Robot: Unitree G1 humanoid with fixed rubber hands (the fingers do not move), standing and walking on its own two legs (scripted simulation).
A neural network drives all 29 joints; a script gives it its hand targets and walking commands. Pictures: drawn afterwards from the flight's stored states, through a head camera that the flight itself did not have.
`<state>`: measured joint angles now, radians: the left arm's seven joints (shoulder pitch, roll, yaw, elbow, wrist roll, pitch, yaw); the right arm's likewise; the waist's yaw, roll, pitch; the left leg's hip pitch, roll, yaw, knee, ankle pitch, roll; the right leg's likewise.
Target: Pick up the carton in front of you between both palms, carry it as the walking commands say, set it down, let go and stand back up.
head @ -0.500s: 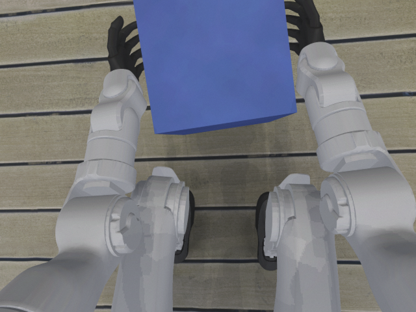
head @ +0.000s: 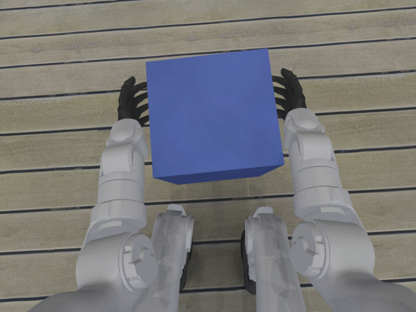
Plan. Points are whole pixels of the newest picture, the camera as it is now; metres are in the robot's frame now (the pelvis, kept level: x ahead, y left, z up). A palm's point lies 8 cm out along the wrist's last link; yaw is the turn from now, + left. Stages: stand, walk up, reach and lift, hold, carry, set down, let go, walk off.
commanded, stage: reach and lift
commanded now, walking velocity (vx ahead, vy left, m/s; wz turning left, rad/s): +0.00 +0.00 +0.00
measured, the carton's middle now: (213, 130) +0.46 +0.01 -0.13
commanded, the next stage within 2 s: none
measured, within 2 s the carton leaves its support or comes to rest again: neither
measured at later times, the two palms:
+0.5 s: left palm (87, 96) +0.42 +0.16 +0.11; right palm (343, 94) +0.43 -0.14 +0.11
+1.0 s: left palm out of the picture +0.39 +0.15 +0.26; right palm out of the picture +0.38 -0.15 +0.26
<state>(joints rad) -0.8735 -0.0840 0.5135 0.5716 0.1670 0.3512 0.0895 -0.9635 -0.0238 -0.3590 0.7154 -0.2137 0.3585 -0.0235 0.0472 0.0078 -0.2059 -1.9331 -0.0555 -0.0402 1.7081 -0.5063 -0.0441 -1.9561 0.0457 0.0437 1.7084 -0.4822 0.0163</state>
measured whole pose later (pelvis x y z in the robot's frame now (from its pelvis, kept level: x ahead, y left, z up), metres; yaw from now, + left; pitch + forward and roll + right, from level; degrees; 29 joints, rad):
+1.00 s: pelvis +0.09 +0.00 +0.25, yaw -1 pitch +5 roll +0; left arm -0.28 -0.16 0.30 0.43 0.22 0.47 0.03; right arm -0.26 0.15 -0.26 0.42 -0.23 0.48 -0.03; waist 0.01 0.01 -0.10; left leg -0.40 -0.02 -0.06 0.62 -0.30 -0.01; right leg -0.41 0.02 0.05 0.61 -0.28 0.01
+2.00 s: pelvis +0.10 +0.00 +0.27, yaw -1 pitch -6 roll +0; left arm -0.28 -0.16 0.25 0.30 0.29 0.67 0.00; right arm -0.26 0.15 -0.22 0.28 -0.28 0.69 0.00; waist 0.00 0.01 0.02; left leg -0.07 -0.02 -0.07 0.38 -0.21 0.00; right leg -0.08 0.02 0.05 0.37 -0.19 0.00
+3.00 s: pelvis +0.19 +0.01 +0.27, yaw -1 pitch +5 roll -2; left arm -0.24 -0.10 0.14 -0.17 0.10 1.11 0.07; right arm -0.19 0.14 -0.12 -0.21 -0.13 1.13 -0.10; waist 0.00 0.03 -0.16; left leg -0.13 0.05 0.05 0.36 -0.31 0.00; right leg -0.41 -0.02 -0.18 0.49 -0.25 0.02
